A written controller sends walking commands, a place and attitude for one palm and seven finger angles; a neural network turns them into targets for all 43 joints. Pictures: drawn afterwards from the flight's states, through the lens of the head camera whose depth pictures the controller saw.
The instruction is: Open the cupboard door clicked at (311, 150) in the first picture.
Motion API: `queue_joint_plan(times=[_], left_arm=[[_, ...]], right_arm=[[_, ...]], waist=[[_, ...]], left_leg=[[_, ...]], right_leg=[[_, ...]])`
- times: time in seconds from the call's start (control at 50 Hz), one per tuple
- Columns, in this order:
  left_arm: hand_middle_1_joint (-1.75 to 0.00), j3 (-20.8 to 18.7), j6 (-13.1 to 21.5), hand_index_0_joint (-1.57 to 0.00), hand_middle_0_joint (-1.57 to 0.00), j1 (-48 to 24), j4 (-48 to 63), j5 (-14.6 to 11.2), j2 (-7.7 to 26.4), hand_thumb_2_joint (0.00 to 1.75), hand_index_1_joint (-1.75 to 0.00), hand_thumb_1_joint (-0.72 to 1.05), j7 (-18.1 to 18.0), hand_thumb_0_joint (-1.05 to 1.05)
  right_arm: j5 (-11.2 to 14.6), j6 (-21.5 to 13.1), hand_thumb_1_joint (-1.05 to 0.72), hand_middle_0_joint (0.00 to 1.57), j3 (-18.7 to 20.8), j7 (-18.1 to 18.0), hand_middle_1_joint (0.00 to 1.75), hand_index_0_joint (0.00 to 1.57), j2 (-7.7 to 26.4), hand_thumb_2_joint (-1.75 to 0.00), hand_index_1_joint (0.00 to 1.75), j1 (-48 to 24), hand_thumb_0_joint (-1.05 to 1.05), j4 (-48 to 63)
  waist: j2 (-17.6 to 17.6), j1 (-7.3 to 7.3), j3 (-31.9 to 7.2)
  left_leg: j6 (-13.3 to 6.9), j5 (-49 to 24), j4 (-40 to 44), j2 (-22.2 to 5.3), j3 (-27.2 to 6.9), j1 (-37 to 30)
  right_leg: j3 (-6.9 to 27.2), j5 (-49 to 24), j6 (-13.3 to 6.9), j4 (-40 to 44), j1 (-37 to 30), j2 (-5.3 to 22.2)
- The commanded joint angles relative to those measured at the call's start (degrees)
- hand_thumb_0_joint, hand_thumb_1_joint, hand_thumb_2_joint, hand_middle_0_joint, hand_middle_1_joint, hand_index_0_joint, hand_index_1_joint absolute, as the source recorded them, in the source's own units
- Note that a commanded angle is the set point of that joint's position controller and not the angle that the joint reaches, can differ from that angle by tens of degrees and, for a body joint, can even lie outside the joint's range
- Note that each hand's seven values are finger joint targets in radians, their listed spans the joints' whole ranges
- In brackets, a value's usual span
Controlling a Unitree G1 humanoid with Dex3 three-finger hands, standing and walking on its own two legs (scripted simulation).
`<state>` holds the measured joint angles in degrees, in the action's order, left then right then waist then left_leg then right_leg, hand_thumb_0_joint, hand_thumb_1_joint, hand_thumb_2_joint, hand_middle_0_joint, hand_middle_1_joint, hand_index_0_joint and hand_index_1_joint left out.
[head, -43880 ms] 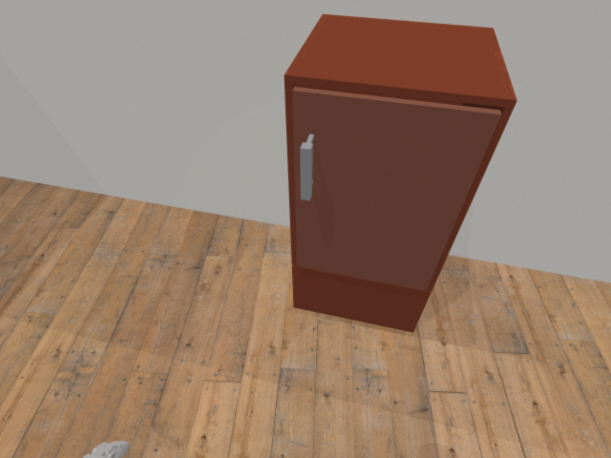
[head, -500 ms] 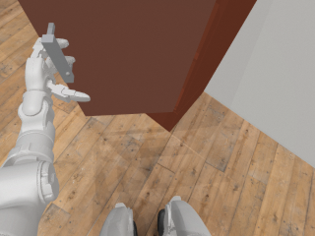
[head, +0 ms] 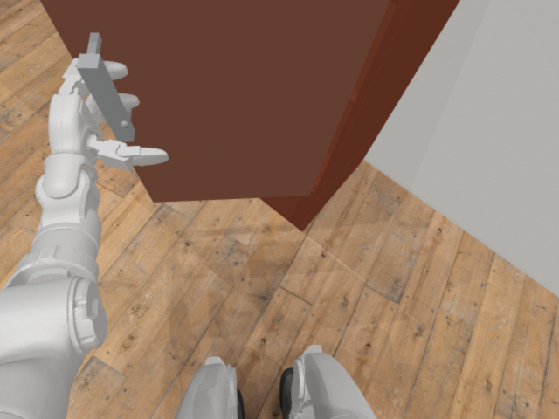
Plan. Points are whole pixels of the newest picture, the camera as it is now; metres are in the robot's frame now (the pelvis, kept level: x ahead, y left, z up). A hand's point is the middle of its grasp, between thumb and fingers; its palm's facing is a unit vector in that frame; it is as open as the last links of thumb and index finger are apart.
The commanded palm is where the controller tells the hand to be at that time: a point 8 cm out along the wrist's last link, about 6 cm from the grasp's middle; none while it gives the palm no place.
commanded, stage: close the thumb around the handle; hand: left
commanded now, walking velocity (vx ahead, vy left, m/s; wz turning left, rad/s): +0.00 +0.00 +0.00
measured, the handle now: (111, 92) +0.56 +0.21 +0.04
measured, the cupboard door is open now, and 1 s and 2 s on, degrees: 45 55 85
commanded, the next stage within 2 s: pull the door open along its arc in 0.50 s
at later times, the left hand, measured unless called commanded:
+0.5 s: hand (126, 122) +0.51 +0.19 +0.04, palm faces +0.04 -1.00 -0.02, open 5.8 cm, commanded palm +0.49 +0.21 +0.04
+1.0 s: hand (130, 164) +0.44 +0.18 +0.04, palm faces -0.01 -1.00 -0.02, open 6.1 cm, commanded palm +0.38 +0.22 +0.04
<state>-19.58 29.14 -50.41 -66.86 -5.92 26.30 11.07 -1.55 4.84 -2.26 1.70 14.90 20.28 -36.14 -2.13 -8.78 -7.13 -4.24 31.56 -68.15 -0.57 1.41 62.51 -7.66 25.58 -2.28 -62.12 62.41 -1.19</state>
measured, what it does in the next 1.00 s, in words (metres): stands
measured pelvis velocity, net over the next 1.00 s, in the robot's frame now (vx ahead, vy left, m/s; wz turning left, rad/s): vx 0.02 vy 0.00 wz -0.03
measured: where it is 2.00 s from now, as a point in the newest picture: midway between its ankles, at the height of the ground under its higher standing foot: outside the picture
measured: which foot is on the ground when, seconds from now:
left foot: down 0.00-1.00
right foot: down 0.00-1.00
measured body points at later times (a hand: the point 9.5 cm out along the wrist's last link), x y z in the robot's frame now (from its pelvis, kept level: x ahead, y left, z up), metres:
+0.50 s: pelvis +0.00 +0.00 +0.00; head +0.16 +0.03 +0.42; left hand +0.50 +0.24 +0.05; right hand +0.01 -0.26 -0.11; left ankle +0.00 +0.07 -0.64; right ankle +0.03 -0.10 -0.64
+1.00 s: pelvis +0.02 +0.00 +0.02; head +0.14 +0.01 +0.45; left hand +0.44 +0.23 +0.05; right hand +0.06 -0.26 -0.10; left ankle +0.00 +0.07 -0.64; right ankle +0.03 -0.10 -0.64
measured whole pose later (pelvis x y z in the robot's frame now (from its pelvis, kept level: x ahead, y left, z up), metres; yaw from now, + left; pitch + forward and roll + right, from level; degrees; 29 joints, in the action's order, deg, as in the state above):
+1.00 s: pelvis +0.02 +0.00 +0.02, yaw -2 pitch +24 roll -3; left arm -17.3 27.0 -25.9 -44.1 -10.7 19.1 12.3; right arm 0.6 5.8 -1.0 2.7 14.4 20.8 -32.2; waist -2.0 -6.3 -9.0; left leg -3.9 31.2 -61.9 -1.3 3.7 54.3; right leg -4.8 25.0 -2.2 -57.2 55.8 -2.6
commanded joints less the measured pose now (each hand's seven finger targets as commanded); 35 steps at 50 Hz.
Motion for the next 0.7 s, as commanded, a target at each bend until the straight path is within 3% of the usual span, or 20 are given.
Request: queue_joint_plan(times=[0.0,0.08,0.16,0.22,0.24,0.28,0.34,0.36,0.38,0.44,0.46,0.52,0.54,0.56,0.58,0.6,0.62,0.68], left_arm=[[-1.27,0.23,3.21,-0.34,-0.34,-25.14,10.69,0.34,9.82,0.56,-1.27,0.12,1.14,0.00],[-1.29,-1.02,2.94,-0.36,-0.36,-24.21,10.82,0.19,11.22,0.66,-1.29,0.34,1.53,0.00],[-1.31,-1.57,2.60,-0.38,-0.38,-25.05,10.70,0.12,12.43,0.76,-1.31,0.56,1.57,0.00],[-1.33,-1.00,3.23,-0.39,-0.39,-24.63,13.21,0.06,11.56,0.83,-1.33,0.73,1.48,0.00],[-1.34,0.12,3.22,-0.39,-0.39,-24.99,13.12,0.00,10.23,0.85,-1.34,0.79,1.46,0.00],[-1.35,-1.24,3.01,-0.40,-0.40,-23.55,12.26,-0.24,11.33,0.90,-1.35,0.90,1.13,0.00],[-1.35,-0.05,3.40,-0.40,-0.40,-24.19,13.52,0.10,10.19,0.90,-1.35,0.90,1.01,0.00],[-1.35,-0.57,3.39,-0.40,-0.40,-23.41,13.28,0.12,10.65,0.90,-1.35,0.90,0.90,0.00],[-1.35,0.77,3.26,-0.40,-0.40,-23.90,12.83,0.14,9.22,0.90,-1.35,0.90,0.92,0.00],[-1.35,0.19,3.55,-0.40,-0.40,-23.47,13.13,0.01,9.82,0.90,-1.35,0.90,0.85,0.00],[-1.35,-0.03,3.59,-0.40,-0.40,-23.81,13.06,0.17,10.25,0.90,-1.35,0.90,0.77,0.00],[-1.35,0.74,3.93,-0.40,-0.40,-24.85,13.59,0.25,9.29,0.90,-1.35,0.90,0.66,0.00],[-1.35,0.52,3.82,-0.40,-0.40,-23.49,12.74,0.35,9.31,0.90,-1.35,0.90,0.70,0.00],[-1.35,-0.12,3.87,-0.40,-0.40,-23.65,13.20,0.35,10.29,0.90,-1.35,0.90,0.68,0.00],[-1.35,0.39,3.80,-0.40,-0.40,-22.96,13.10,0.38,9.62,0.90,-1.35,0.90,0.69,0.00],[-1.35,-3.12,3.93,-0.40,-0.40,-22.23,12.56,0.40,13.94,0.90,-1.35,0.90,0.72,0.00],[-1.35,-3.70,3.99,-0.40,-0.40,-21.01,13.10,0.46,14.86,0.90,-1.35,0.90,1.04,0.00],[-1.35,-2.15,3.86,-0.40,-0.40,-15.83,14.93,-0.30,11.90,0.90,-1.35,0.90,2.11,0.00]], right_arm=[[-0.03,-0.80,-0.90,0.20,3.68,-1.10,0.30,0.20,10.86,-0.90,0.30,10.83,0.00,2.37],[0.06,-0.81,-0.90,0.20,3.65,-1.09,0.30,0.20,10.95,-0.90,0.30,10.66,0.00,2.39],[0.13,-0.79,-0.90,0.20,3.38,-1.22,0.30,0.20,11.04,-0.90,0.30,10.63,0.00,2.67],[0.04,-0.89,-0.90,0.20,3.66,-1.10,0.30,0.20,10.98,-0.90,0.30,10.89,0.00,2.98],[0.03,-0.85,-0.90,0.20,3.65,-0.96,0.30,0.20,10.86,-0.90,0.30,10.83,0.00,2.65],[0.07,-0.79,-0.90,0.20,3.76,-0.90,0.30,0.20,11.10,-0.90,0.30,11.11,0.00,2.52],[0.05,-0.78,-0.90,0.20,3.76,-0.87,0.30,0.20,10.90,-0.90,0.30,11.11,0.00,2.59],[0.03,-0.71,-0.90,0.20,3.78,-0.87,0.30,0.20,10.92,-0.90,0.30,11.10,0.00,2.53],[0.07,-0.68,-0.90,0.20,3.81,-0.84,0.30,0.20,10.90,-0.90,0.30,11.00,0.00,2.40],[0.03,-0.71,-0.90,0.20,3.84,-0.85,0.30,0.20,10.94,-0.90,0.30,11.10,0.00,2.22],[0.02,-0.62,-0.90,0.20,3.85,-0.88,0.30,0.20,11.04,-0.90,0.30,11.25,0.00,2.12],[-0.08,-0.65,-0.90,0.20,3.94,-0.85,0.30,0.20,10.81,-0.90,0.30,11.24,0.00,1.87],[-0.06,-0.61,-0.90,0.20,3.96,-0.80,0.30,0.20,10.86,-0.90,0.30,11.37,0.00,1.87],[-0.09,-0.52,-0.90,0.20,3.95,-0.95,0.30,0.20,10.96,-0.90,0.30,11.29,0.00,1.88],[-0.03,-0.40,-0.90,0.20,3.97,-0.92,0.30,0.20,10.87,-0.90,0.30,11.34,0.00,1.98],[-0.05,-0.37,-0.90,0.20,3.95,-1.10,0.30,0.20,11.32,-0.90,0.30,11.60,0.00,2.01],[0.04,-0.24,-0.90,0.20,3.81,-1.09,0.30,0.20,11.17,-0.90,0.30,11.35,0.00,2.38],[0.45,-0.04,-0.90,0.20,3.75,-0.88,0.30,0.20,10.44,-0.90,0.30,10.32,0.00,3.59]], waist=[[-6.45,-3.46,-28.48],[-7.45,-2.82,-29.57],[-6.74,-3.13,-27.95],[-10.18,-2.48,-31.89],[-10.46,-2.76,-30.85],[-7.56,-2.84,-29.49],[-9.44,-2.63,-30.57],[-9.09,-2.46,-30.03],[-7.89,-3.24,-29.35],[-8.82,-2.99,-29.17],[-7.60,-2.96,-29.13],[-9.76,-3.17,-29.30],[-7.94,-2.93,-29.50],[-8.50,-2.93,-29.44],[-8.05,-2.79,-29.67],[-8.17,-2.03,-30.04],[-7.80,-1.53,-31.07],[-8.26,-0.34,-31.19]], left_leg=[[3.64,-28.63,7.58,-0.90,-7.98,-23.21],[3.68,-28.21,7.54,-0.86,-7.71,-22.95],[3.28,-26.41,7.73,-0.87,-7.60,-21.11],[4.20,-31.44,7.49,-1.25,-8.26,-25.84],[4.58,-31.66,7.60,-1.41,-8.58,-26.50],[4.05,-29.89,7.71,-1.37,-8.10,-24.78],[4.27,-31.71,7.78,-1.37,-8.23,-26.19],[4.32,-31.86,7.85,-1.45,-8.18,-26.09],[4.14,-30.53,7.85,-1.42,-8.18,-25.48],[4.21,-31.65,7.97,-1.42,-8.04,-25.85],[4.21,-31.23,8.06,-1.45,-8.33,-25.74],[4.56,-32.88,7.91,-1.52,-8.39,-27.29],[4.44,-32.64,7.85,-1.49,-8.50,-26.56],[4.51,-33.50,7.85,-1.57,-8.30,-26.65],[4.49,-33.78,7.92,-1.57,-8.38,-27.00],[4.32,-34.49,7.55,-1.40,-8.02,-26.15],[4.21,-34.45,7.59,-1.28,-7.68,-25.64],[4.09,-36.07,8.29,-1.22,-6.98,-26.07]], right_leg=[[4.86,-15.78,0.62,4.58,-10.61,-1.69],[5.04,-15.89,0.66,4.72,-11.52,-1.65],[5.25,-15.34,0.75,4.82,-11.88,-1.66],[4.87,-16.45,0.65,4.37,-10.44,-1.73],[4.51,-15.81,0.63,4.40,-9.32,-1.76],[4.73,-15.93,0.77,5.02,-10.74,-1.92],[4.71,-16.39,0.69,4.77,-10.41,-1.86],[4.62,-16.52,0.65,4.83,-10.53,-1.90],[4.68,-16.04,0.77,5.06,-10.23,-1.94],[4.67,-16.77,0.72,5.12,-10.56,-1.91],[4.54,-16.41,0.68,5.07,-10.59,-1.93],[4.50,-16.61,0.74,5.08,-9.43,-1.89],[4.45,-16.68,0.73,4.95,-10.12,-1.97],[4.57,-17.39,0.71,4.94,-10.48,-1.90],[4.53,-17.37,0.72,5.03,-10.50,-1.91],[4.80,-18.30,0.60,4.72,-11.50,-1.93],[5.06,-19.10,0.74,4.67,-13.03,-1.92],[5.12,-20.75,0.76,5.18,-15.28,-1.86]])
